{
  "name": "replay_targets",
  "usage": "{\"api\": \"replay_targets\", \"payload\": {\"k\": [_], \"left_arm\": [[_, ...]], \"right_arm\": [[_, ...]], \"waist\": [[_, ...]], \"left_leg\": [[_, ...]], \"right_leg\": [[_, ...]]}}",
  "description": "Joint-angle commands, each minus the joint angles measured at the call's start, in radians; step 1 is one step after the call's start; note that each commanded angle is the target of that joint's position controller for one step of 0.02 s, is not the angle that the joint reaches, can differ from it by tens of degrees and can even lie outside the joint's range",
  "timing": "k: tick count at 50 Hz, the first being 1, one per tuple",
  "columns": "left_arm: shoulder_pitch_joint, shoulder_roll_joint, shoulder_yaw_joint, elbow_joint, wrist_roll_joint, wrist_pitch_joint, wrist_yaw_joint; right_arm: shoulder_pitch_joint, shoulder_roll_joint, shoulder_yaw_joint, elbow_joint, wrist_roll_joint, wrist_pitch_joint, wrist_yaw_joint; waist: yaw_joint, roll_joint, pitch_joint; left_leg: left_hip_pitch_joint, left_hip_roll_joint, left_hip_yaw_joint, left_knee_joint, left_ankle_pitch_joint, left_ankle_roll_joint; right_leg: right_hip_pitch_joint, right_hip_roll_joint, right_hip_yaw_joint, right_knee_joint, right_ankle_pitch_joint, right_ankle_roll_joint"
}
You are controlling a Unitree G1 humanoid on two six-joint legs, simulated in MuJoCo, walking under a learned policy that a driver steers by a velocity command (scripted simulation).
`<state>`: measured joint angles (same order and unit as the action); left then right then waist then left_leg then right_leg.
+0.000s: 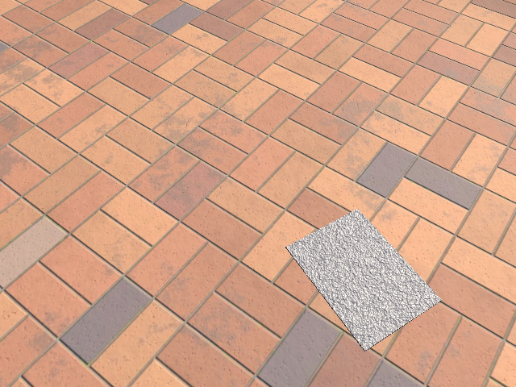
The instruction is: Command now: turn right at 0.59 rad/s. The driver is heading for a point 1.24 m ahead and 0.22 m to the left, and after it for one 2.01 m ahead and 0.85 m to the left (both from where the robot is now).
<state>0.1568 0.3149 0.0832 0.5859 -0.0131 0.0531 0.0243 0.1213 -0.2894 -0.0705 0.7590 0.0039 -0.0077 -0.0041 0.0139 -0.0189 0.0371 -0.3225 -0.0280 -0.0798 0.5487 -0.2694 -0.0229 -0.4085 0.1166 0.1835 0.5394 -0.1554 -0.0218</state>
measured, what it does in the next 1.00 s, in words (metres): walks ahead, turning left: right foot, then left foot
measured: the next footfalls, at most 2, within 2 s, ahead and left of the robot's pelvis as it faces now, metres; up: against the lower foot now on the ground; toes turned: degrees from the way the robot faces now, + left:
right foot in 0.38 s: +0.09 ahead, -0.14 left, +0.00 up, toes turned +0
left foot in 0.82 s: +0.38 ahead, +0.16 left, +0.00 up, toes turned +16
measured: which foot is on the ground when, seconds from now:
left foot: down 0.00-0.36, up 0.38-0.80, down 0.82-1.00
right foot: down 0.00-0.00, up 0.02-0.36, down 0.38-0.80, up 0.82-1.00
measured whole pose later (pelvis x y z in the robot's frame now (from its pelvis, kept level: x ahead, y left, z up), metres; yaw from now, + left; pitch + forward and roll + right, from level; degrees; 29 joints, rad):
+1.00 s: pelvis +0.33 +0.08 +0.01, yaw +20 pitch +1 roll +0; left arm 0.20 0.31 0.05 0.68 0.00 -0.11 0.01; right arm 0.25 -0.29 -0.06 0.68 0.01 -0.05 0.03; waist -0.02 -0.02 0.07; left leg -0.30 -0.12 -0.03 0.44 -0.16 0.11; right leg -0.54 -0.09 0.06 1.14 -0.32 0.02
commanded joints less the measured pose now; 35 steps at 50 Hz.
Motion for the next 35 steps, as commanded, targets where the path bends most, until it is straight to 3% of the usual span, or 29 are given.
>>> {"api": "replay_targets", "payload": {"k": [1,2,3,4,5,6,8,10,13,15,17,18,19,20,21,22,24,25,29,32,35], "left_arm": [[-0.001,0.075,0.023,-0.099,-0.007,-0.01,0.004],[0.001,0.142,0.043,-0.099,0.003,-0.023,0.003],[0.03,0.187,0.06,-0.072,0.005,-0.026,0.0],[0.045,0.174,0.059,-0.049,0.004,-0.021,-0.002],[0.054,0.14,0.05,-0.038,0.01,-0.017,-0.002],[0.045,0.104,0.036,-0.036,0.013,-0.02,-0.006],[0.008,0.056,0.013,-0.042,0.008,-0.038,-0.017],[-0.058,0.047,0.003,-0.058,0.011,-0.062,-0.022],[-0.098,0.019,-0.01,-0.061,0.001,-0.098,-0.029],[-0.054,0.043,0.0,-0.043,-0.01,-0.114,-0.033],[0.039,0.057,0.013,-0.003,-0.015,-0.122,-0.029],[0.116,0.075,0.021,0.01,-0.012,-0.123,-0.018],[0.26,0.117,0.03,0.028,0.003,-0.119,-0.002],[0.304,0.239,0.064,0.052,0.021,-0.11,-0.008],[0.28,0.172,0.05,0.056,0.023,-0.122,-0.013],[0.235,0.104,0.027,0.055,0.016,-0.134,-0.014],[0.159,0.055,0.011,0.06,0.008,-0.145,-0.017],[0.145,0.047,0.008,0.062,0.013,-0.149,-0.016],[0.133,0.061,0.015,0.085,0.022,-0.156,-0.014],[0.146,0.098,0.025,0.109,0.012,-0.154,-0.008],[0.176,0.133,0.037,0.139,-0.005,-0.147,-0.008]], "right_arm": [[0.078,-0.248,-0.067,-0.041,-0.03,-0.009,-0.007],[0.05,-0.222,-0.062,-0.059,-0.056,-0.012,-0.006],[0.007,-0.168,-0.044,-0.083,-0.049,-0.016,-0.013],[-0.017,-0.133,-0.036,-0.084,-0.028,-0.017,-0.019],[-0.008,-0.121,-0.031,-0.08,-0.003,-0.018,-0.024],[0.031,-0.115,-0.024,-0.067,0.006,-0.02,-0.026],[0.103,-0.115,-0.02,-0.04,0.002,-0.023,-0.022],[0.124,-0.133,-0.022,-0.035,0.007,-0.025,-0.02],[0.154,-0.179,-0.033,-0.026,0.015,-0.024,-0.015],[0.177,-0.2,-0.037,-0.018,0.025,-0.021,-0.008],[0.167,-0.17,-0.027,-0.019,0.032,-0.017,-0.004],[0.151,-0.117,-0.012,-0.025,0.026,-0.026,-0.001],[0.108,-0.018,0.017,-0.049,0.008,-0.038,0.008],[0.104,-0.017,0.018,-0.108,0.028,-0.058,0.003],[0.081,-0.109,-0.006,-0.101,0.042,-0.063,-0.002],[0.09,-0.136,-0.02,-0.089,0.045,-0.06,0.003],[0.106,-0.113,-0.022,-0.066,0.03,-0.05,0.009],[0.095,-0.094,-0.019,-0.067,0.026,-0.047,0.013],[0.05,-0.036,0.002,-0.094,0.021,-0.043,0.031],[-0.04,-0.016,0.018,-0.134,0.016,-0.044,0.051],[-0.101,-0.031,0.019,-0.17,0.019,-0.041,0.068]], "waist": [[0.006,0.201,-0.116],[-0.008,0.299,-0.091],[0.003,0.205,-0.094],[0.013,0.164,-0.083],[0.004,0.17,-0.07],[-0.021,0.17,-0.057],[-0.05,0.165,-0.035],[-0.072,0.178,-0.014],[-0.086,0.21,0.0],[-0.063,0.199,0.0],[-0.004,0.161,-0.016],[0.039,0.141,-0.065],[0.106,0.001,-0.161],[0.094,-0.241,-0.155],[0.102,-0.162,-0.083],[0.075,-0.159,-0.013],[0.036,-0.14,0.05],[0.028,-0.121,0.066],[0.02,-0.078,0.053],[0.043,-0.063,0.074],[0.05,-0.046,0.093]], "left_leg": [[0.224,0.311,-0.298,-0.249,0.128,0.164],[0.147,0.437,-0.45,-0.289,0.225,0.293],[0.139,0.406,-0.389,-0.287,0.143,0.287],[0.151,0.332,-0.304,-0.288,-0.01,0.234],[0.196,0.285,-0.269,-0.297,-0.127,0.201],[0.22,0.275,-0.268,-0.313,-0.18,0.204],[0.243,0.249,-0.244,-0.353,-0.221,0.211],[0.246,0.237,-0.222,-0.364,-0.158,0.215],[0.159,0.216,-0.187,-0.354,-0.074,0.218],[0.113,0.225,-0.216,-0.331,-0.087,0.229],[0.017,0.196,-0.225,-0.277,-0.082,0.198],[-0.084,0.154,-0.201,-0.196,-0.095,0.153],[-0.243,0.061,-0.107,0.076,-0.199,0.083],[-0.448,0.005,0.021,0.286,-0.308,0.048],[-0.514,0.076,-0.031,0.465,-0.299,0.046],[-0.56,0.086,-0.049,0.533,-0.216,0.056],[-0.576,0.11,-0.052,0.559,-0.08,0.044],[-0.552,0.12,-0.054,0.551,-0.019,0.038],[-0.478,0.121,0.002,0.426,0.156,-0.002],[-0.387,0.119,0.055,0.241,0.263,0.005],[-0.34,0.108,0.092,0.136,0.252,0.048]], "right_leg": [[-0.154,-0.019,0.041,0.147,-0.338,-0.026],[-0.215,0.002,-0.035,0.399,-0.464,0.024],[-0.209,-0.041,-0.01,0.531,-0.389,0.038],[-0.226,-0.053,-0.025,0.565,-0.31,0.047],[-0.274,-0.059,-0.035,0.593,-0.253,0.061],[-0.302,-0.062,-0.033,0.608,-0.224,0.069],[-0.293,-0.067,-0.08,0.518,-0.198,0.074],[-0.242,-0.106,-0.151,0.362,-0.182,0.079],[-0.042,-0.09,-0.196,0.118,-0.227,0.075],[0.08,-0.075,-0.203,-0.027,-0.19,0.055],[0.3,-0.082,-0.202,-0.209,-0.014,0.02],[0.472,-0.144,-0.154,-0.199,-0.013,0.004],[0.676,-0.327,0.034,-0.206,-0.083,-0.041],[0.661,-0.534,0.332,-0.288,-0.305,-0.177],[0.589,-0.539,0.38,-0.329,-0.464,-0.226],[0.559,-0.486,0.309,-0.348,-0.476,-0.198],[0.5,-0.427,0.144,-0.385,-0.275,-0.159],[0.461,-0.402,0.064,-0.4,-0.156,-0.142],[0.387,-0.356,-0.148,-0.417,0.112,-0.138],[0.339,-0.355,-0.241,-0.426,0.153,-0.128],[0.381,-0.386,-0.288,-0.414,0.192,-0.114]]}}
